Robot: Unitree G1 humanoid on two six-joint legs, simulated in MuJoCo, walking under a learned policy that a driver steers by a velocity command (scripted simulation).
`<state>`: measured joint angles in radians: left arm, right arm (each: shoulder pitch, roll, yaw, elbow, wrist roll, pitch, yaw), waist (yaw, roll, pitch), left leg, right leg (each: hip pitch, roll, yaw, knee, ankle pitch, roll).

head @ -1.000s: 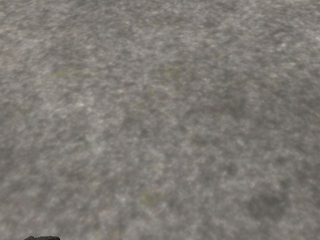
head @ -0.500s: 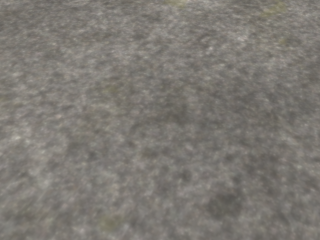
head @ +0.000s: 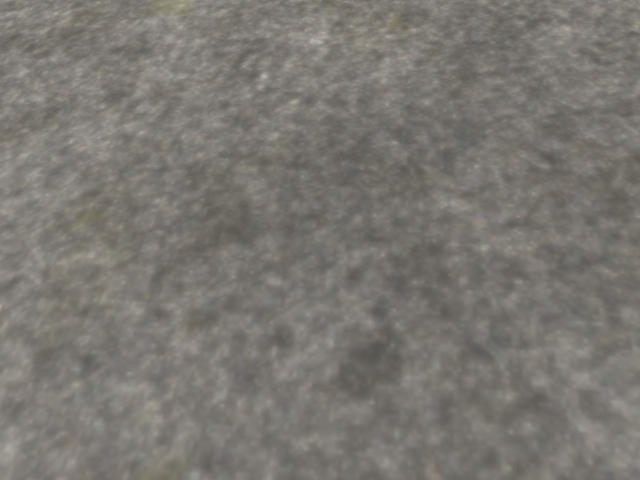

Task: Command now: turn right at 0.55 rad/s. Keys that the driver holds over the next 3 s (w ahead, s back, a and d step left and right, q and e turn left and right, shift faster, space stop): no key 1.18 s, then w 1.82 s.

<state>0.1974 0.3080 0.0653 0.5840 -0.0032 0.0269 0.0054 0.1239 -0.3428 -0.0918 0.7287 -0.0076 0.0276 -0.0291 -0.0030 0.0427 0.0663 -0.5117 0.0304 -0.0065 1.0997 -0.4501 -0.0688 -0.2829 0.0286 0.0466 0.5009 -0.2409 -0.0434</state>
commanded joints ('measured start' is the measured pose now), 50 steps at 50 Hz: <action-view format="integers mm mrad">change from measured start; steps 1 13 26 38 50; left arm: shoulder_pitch -58 -77 -29 14 19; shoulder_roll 151 121 55 53 49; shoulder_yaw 36 10 -2 4 6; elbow -72 -9 87 176 286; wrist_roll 2 6 17 13 10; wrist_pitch -18 -7 -12 -14 -10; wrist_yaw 20 4 12 32 45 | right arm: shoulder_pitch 4 8 27 39 74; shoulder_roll -86 -39 -32 -15 -22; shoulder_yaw -25 5 38 54 62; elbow -63 -69 -60 -26 58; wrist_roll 1 15 -6 -3 0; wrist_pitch -16 -32 -65 -62 -67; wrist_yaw -4 22 18 23 21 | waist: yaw -15 12 -2 1 3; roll -177 -179 -8 -51 -37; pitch -151 -108 -82 -76 -55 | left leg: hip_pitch -82 210 318 317 311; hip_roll -6 -11 54 27 21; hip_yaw -49 -23 -91 -70 -75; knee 52 -517 -686 -684 -724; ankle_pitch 104 126 277 307 300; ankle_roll -16 10 105 108 114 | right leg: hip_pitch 157 72 49 94 128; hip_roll -227 -202 -30 -40 -39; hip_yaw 247 322 143 150 139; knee -162 -107 -52 -58 -75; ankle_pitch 409 234 113 183 196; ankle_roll -182 -176 21 40 54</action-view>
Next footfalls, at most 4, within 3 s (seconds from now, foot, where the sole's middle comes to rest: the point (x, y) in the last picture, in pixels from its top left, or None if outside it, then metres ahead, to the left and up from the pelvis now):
0.30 left None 0.06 0.14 -0.78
1.52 right None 0.14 -0.12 -0.78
2.02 left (332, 438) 0.52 0.06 -0.78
2.56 right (442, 316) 0.80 -0.20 -0.78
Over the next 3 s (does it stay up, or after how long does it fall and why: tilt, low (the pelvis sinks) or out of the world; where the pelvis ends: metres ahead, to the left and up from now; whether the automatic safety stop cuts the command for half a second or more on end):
stays up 0.88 -0.10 0.00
